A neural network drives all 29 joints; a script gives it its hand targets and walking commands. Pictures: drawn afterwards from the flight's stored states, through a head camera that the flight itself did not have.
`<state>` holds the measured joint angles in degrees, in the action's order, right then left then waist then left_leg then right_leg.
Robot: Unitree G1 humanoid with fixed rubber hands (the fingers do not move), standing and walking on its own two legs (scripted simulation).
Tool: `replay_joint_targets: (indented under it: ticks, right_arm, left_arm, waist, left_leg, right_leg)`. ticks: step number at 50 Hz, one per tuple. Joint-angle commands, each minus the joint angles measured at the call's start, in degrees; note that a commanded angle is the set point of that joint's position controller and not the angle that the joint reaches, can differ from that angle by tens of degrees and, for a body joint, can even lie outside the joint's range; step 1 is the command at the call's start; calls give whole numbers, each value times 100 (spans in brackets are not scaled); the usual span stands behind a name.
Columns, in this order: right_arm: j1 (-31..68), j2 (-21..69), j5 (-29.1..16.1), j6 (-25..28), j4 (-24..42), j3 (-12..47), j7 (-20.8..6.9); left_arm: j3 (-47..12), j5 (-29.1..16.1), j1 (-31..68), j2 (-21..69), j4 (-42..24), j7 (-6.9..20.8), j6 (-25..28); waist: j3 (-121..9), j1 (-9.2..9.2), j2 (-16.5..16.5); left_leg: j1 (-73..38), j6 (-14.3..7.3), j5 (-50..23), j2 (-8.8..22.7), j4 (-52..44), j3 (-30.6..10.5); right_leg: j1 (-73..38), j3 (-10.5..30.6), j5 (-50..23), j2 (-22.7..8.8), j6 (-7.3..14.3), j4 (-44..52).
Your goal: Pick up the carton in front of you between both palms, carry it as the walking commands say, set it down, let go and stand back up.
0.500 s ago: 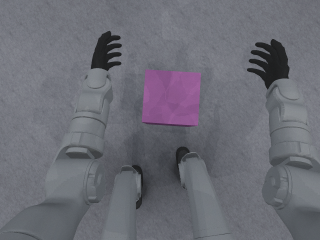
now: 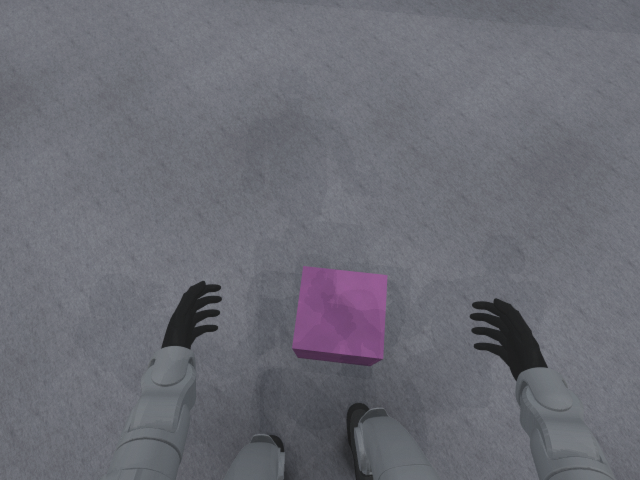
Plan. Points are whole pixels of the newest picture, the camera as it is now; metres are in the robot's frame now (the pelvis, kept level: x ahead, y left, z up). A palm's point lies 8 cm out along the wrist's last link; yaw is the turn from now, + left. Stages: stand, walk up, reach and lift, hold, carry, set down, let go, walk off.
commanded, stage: let go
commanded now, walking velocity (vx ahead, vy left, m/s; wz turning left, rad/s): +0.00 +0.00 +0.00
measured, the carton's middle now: (339, 319) +0.39 -0.05 -0.62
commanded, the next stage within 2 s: stand in 0.74 s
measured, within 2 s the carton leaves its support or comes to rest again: neither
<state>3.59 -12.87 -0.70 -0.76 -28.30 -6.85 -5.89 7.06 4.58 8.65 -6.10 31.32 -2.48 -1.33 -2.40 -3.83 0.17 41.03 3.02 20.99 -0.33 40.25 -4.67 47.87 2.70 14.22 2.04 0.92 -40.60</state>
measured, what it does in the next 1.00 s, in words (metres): stands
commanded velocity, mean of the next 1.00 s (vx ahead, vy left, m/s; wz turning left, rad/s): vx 0.00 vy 0.00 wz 0.00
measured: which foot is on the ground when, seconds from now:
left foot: down 0.00-1.00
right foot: down 0.00-1.00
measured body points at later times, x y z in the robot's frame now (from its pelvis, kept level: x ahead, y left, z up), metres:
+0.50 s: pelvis +0.03 +0.05 +0.03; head +0.04 +0.04 +0.48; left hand +0.20 +0.28 -0.04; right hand +0.20 -0.18 -0.04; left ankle -0.03 +0.15 -0.71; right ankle +0.04 -0.10 -0.71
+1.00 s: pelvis +0.03 +0.02 +0.03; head +0.04 +0.00 +0.47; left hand +0.16 +0.32 -0.06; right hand +0.17 -0.27 -0.07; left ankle -0.03 +0.15 -0.71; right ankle +0.04 -0.10 -0.71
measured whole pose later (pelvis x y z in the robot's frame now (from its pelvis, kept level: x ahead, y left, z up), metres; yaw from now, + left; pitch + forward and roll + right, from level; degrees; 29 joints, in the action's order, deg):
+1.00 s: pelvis +0.03 +0.02 +0.03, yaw +1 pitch +0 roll +0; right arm -13.3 -19.6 2.6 -1.8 -36.8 -3.4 0.6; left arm 3.1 2.8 -10.8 -18.1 42.6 -0.9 -0.8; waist 0.6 0.1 -2.8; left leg 9.0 1.0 21.4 -0.1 30.2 -4.8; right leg 15.2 1.5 15.9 1.0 -0.1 -31.0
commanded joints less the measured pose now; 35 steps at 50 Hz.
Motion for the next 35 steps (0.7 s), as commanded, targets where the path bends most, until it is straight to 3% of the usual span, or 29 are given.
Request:
replay_joint_targets:
  ticks: [1, 8, 14, 19, 29, 30, 31, 35]
  right_arm:
    - [-644, -369, -62, 196, 725, 40, 105]
    - [-1415, -455, -67, 170, 978, 271, 184]
    - [-1445, -566, -29, -104, 977, 271, 144]
    - [-1472, -621, 86, -386, 903, 182, 145]
    - [-1560, -578, 164, -592, 962, 145, 166]
    - [-1329, -749, 264, -857, 1266, 89, 303]
    - [-1509, -735, 230, -931, 1139, 160, 354]
    - [-1548, -654, 162, -987, 1133, 302, 433]
  left_arm:
    - [50, -69, -474, -597, -512, 114, 231]
    - [-178, -223, -1413, -752, -791, 316, 276]
    - [-324, -301, -1726, -847, -1073, 472, 29]
    - [-415, -399, -1799, -909, -1198, 549, -234]
    - [-402, -387, -1859, -996, -1220, 561, -462]
    - [-378, -460, -2228, -1068, -871, 433, -325]
    - [-384, -440, -2161, -1067, -947, 368, -279]
    - [-424, -464, -1976, -1080, -997, 329, -238]
  waist:
    - [-2385, 60, 378]
    - [-1048, 245, -136]
    - [-10, 352, -462]
    - [452, 324, -377]
    - [371, 354, -243]
    - [47, 360, -226]
    - [16, 380, -310]
    - [9, 347, -318]
  left_leg:
    - [-84, -218, -1013, -466, -826, 617]
    - [-1853, -191, -1446, -258, -1696, 456]
    - [-2055, -169, -1153, -62, -2286, 326]
    - [-2124, -181, -1213, 52, -2419, 250]
    - [-2738, -93, -2311, -74, -2056, 285]
    - [-3003, -53, -2910, -72, -1825, 317]
    - [-3044, -27, -3125, -86, -1756, 313]
    - [-2915, -60, -2902, -154, -1773, 362]
  right_leg:
    - [-4377, 71, -3083, -108, -342, 496]
    - [-4478, -214, -1985, 60, -299, 1388]
    - [-4993, -433, -1397, 209, -262, 1599]
    - [-5248, -510, -1255, 284, -247, 1572]
    - [-5208, -373, -1645, 255, -192, 1599]
    - [-4984, -417, -1586, 363, -216, 1465]
    - [-4911, -404, -1660, 362, -210, 1438]
    - [-4776, -333, -1794, 332, -241, 1397]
